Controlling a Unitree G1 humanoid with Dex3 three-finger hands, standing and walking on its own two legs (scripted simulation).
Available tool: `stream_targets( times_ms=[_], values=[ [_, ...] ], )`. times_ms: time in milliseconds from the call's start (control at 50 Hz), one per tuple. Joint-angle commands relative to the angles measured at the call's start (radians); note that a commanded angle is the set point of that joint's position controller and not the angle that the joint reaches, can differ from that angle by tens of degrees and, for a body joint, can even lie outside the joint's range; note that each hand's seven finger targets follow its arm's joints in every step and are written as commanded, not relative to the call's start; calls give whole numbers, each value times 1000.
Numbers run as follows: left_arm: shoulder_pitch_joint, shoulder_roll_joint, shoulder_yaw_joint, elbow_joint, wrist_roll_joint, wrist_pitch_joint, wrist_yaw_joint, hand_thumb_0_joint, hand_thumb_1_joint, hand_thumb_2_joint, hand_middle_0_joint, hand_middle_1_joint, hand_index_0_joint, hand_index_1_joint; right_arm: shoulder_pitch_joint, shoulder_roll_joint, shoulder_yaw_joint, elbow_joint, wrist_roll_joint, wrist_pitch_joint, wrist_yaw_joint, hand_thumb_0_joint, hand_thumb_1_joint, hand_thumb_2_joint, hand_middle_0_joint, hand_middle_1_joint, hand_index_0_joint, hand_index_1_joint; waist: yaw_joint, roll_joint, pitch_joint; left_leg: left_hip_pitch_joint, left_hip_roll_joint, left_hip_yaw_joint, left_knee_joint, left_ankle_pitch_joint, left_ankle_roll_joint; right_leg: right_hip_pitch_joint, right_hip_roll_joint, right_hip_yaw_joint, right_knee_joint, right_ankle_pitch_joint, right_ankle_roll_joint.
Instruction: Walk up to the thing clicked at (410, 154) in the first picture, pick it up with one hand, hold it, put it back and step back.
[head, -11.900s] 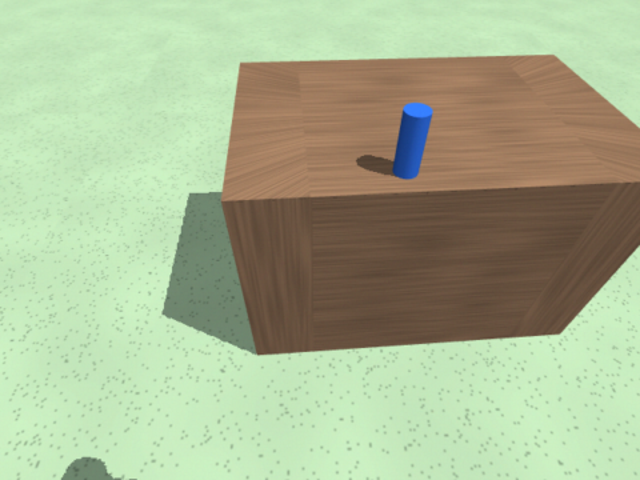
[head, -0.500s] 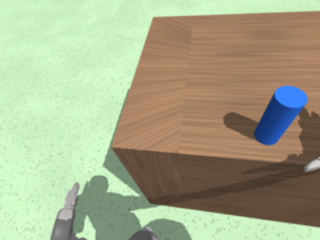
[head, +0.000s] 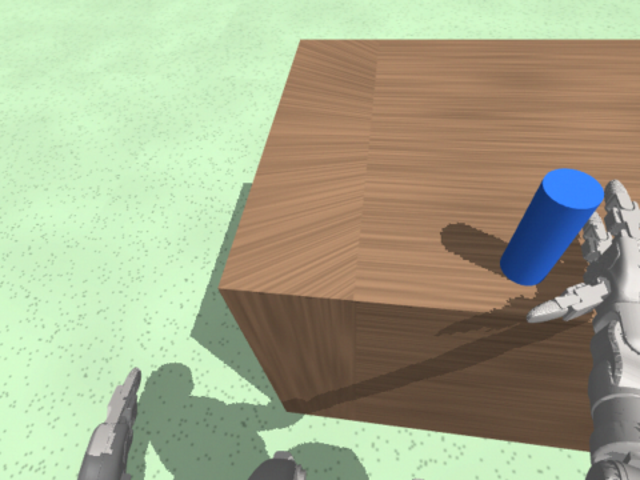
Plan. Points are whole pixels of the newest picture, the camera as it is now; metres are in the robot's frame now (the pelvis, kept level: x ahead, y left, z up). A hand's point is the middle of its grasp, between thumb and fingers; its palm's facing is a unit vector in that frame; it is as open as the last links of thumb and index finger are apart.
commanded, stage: rest palm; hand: right
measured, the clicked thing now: (544, 232) +0.43 -0.22 +0.07
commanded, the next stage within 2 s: close in 0.10 s
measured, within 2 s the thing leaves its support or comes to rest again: leaves its support in 1.38 s
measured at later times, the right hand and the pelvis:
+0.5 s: hand (539, 239) +0.43 -0.21 +0.06, palm faces +0.17 +0.98 +0.02, open 16.8 cm; pelvis +0.00 +0.00 +0.00, yaw +0 degrees
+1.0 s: hand (543, 242) +0.43 -0.22 +0.06, palm faces +0.17 +0.98 +0.02, open 9.2 cm; pelvis +0.01 +0.00 +0.01, yaw +0 degrees
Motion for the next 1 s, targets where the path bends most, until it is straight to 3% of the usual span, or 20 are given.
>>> stream_targets(
  times_ms=[0, 20, 60, 120, 140, 200, 280, 320, 380, 400, 440, 520, 540, 580, 620, 680, 720, 760, 840, 980],
  values=[
    [-23, 161, 92, -221, -4, -46, 10, 0, -538, 38, -48, -49, -53, -44, -406, -218, 0, -302, 10, -66, -20, 0, 606, -66, 22, 61, 30, 61, 7, -98, -378, 236, -32, -2, -107, 164, 36, 169, 29, 10, -168, 229, -13],
    [1, 175, 116, -193, -5, -44, 12, 0, -539, 39, -48, -48, -52, -44, -379, -204, 6, -276, 9, -62, -25, 0, 610, -68, 21, 62, 29, 62, 10, -95, -357, 242, -31, -5, -113, 154, 35, 160, 29, 8, -174, 208, -15],
    [8, 130, 70, -185, -8, -37, 3, 0, -536, 37, -48, -49, -53, -44, -350, -169, 18, -253, 9, -56, -36, 0, 601, -66, 22, 61, 30, 61, -13, -81, -292, 208, -34, 3, -114, 105, 39, 122, 27, 13, -188, 169, -13],
    [0, 162, 106, -223, -8, -33, 5, 0, -606, 84, -50, -36, -32, -56, -367, -208, 1, -302, -3, -58, -57, 0, 611, -13, 61, 33, 67, 33, -6, -81, -375, 267, -29, -9, -124, 122, 33, 150, 30, 7, -182, 179, -16],
    [-8, 130, 72, -232, -9, -33, 1, 0, -611, 87, -49, -35, -30, -55, -374, -186, 17, -314, -3, -57, -63, 0, 611, -8, 66, 31, 71, 31, -14, -77, -364, 294, -26, -20, -132, 125, 31, 133, 32, 1, -181, 180, -17],
    [22, 174, 124, -188, -13, -21, 7, 0, -573, 62, -52, -46, -45, -53, -339, -222, -13, -285, -6, -44, -84, 0, 611, 0, 149, 23, 156, 24, -14, -78, -328, 294, -25, -19, -139, 145, 29, 144, 34, -1, -188, 201, -19],
    [-18, 87, 33, -193, -11, -23, -4, 0, -576, 66, -49, -44, -41, -53, -359, -150, 22, -240, -9, -47, -88, 0, 611, 0, 295, 82, 293, 83, -9, -46, -291, 252, -27, -9, -122, 152, 32, 107, 28, 4, -180, 210, -20],
    [-3, 140, 90, -206, -8, -19, -1, 0, -568, 61, -49, -46, -44, -51, -382, -209, -3, -244, -16, -54, -91, 0, 611, 0, 313, 106, 313, 107, 5, -61, -315, 278, -19, -28, -131, 145, 29, 111, 30, -1, -173, 196, -22],
    [24, 149, 99, -243, -10, -20, -2, 0, -567, 62, -48, -46, -43, -51, -431, -195, 15, -281, -23, -50, -91, 0, 611, -9, 371, 173, 374, 174, 16, -67, -387, 309, -21, -29, -129, 198, 26, 158, 32, -4, -166, 239, -21],
    [72, 137, 92, -176, -8, -14, -5, 0, -566, 63, -46, -47, -42, -51, -377, -168, 20, -182, -26, -38, -91, 0, 611, -13, 399, 189, 402, 190, 15, -60, -319, 265, -26, -16, -123, 189, 29, 144, 32, -1, -172, 235, -20],
    [26, 176, 126, -223, -12, -18, -2, 0, -567, 64, -47, -45, -42, -51, -461, -227, -7, -288, -22, -51, -97, 0, 605, -18, 437, 206, 437, 207, 14, -89, -389, 265, -28, -7, -115, 220, 32, 195, 29, 6, -173, 278, -15],
    [61, 65, 24, -139, -5, -12, -19, 0, -572, 68, -45, -45, -39, -51, -435, -152, 28, -158, -29, -50, -94, 0, 577, -57, 489, 254, 491, 255, 0, -106, -301, 215, -32, 1, -97, 212, 39, 148, 26, 6, -167, 309, -6],
    [-12, 98, 38, -222, -8, -17, -17, 0, -570, 68, -44, -44, -38, -50, -461, -203, -3, -212, -27, -60, -97, 0, 565, -71, 504, 269, 505, 270, -12, -101, -366, 245, -32, 2, -95, 216, 40, 159, 25, 12, -169, 317, -6],
    [33, 162, 100, -217, -1, -7, -11, 0, -563, 64, -43, -45, -40, -49, -459, -247, -17, -226, -39, -57, -99, 0, 530, -140, 556, 339, 561, 340, -8, -128, -448, 295, -33, -1, -92, 267, 40, 208, 29, 5, -166, 364, -4],
    [27, 172, 112, -262, -8, -2, -16, 0, -558, 62, -43, -46, -42, -47, -379, -186, 5, -197, -31, -38, -91, 0, 482, -215, 643, 425, 649, 427, -11, -93, -445, 334, -36, 8, -101, 293, 38, 221, 32, 5, -175, 395, -4],
    [35, 133, 80, -226, -16, 7, -19, 0, -569, 66, -42, -43, -38, -47, -337, -154, 15, -208, -19, -25, -84, 0, 404, -311, 795, 554, 801, 556, -13, -52, -374, 324, -35, 10, -113, 287, 35, 186, 32, 2, -186, 374, -9],
    [-12, 169, 117, -226, -14, 0, -12, 0, -567, 64, -43, -41, -39, -46, -414, -190, -2, -244, -17, -38, -93, 0, 352, -352, 856, 605, 861, 607, 4, -47, -348, 304, -31, 2, -124, 254, 31, 169, 30, 0, -185, 319, -16],
    [3, 107, 60, -185, -11, -4, -17, 0, -564, 62, -45, -42, -41, -46, -404, -120, 43, -167, -22, -44, -91, 0, 299, -392, 871, 633, 877, 634, 18, -44, -261, 239, -33, 1, -125, 194, 34, 139, 24, 6, -191, 262, -16],
    [44, 128, 71, -209, -8, -2, -14, 0, -545, 48, -44, -45, -46, -42, -421, -235, -11, -224, -32, -77, -81, 0, 131, -572, 955, 781, 961, 782, 4, -89, -354, 288, -25, -16, -126, 205, 32, 168, 32, -6, -183, 257, -17],
    [23, 132, 91, -194, -7, -7, -15, 0, -547, 46, -48, -47, -48, -46, -432, -145, 32, -204, -17, -62, -80, 0, -198, -831, 1224, 1051, 1223, 1053, 25, -115, -342, 227, -32, 3, -101, 236, 38, 199, 26, 11, -178, 333, -4]
  ],
)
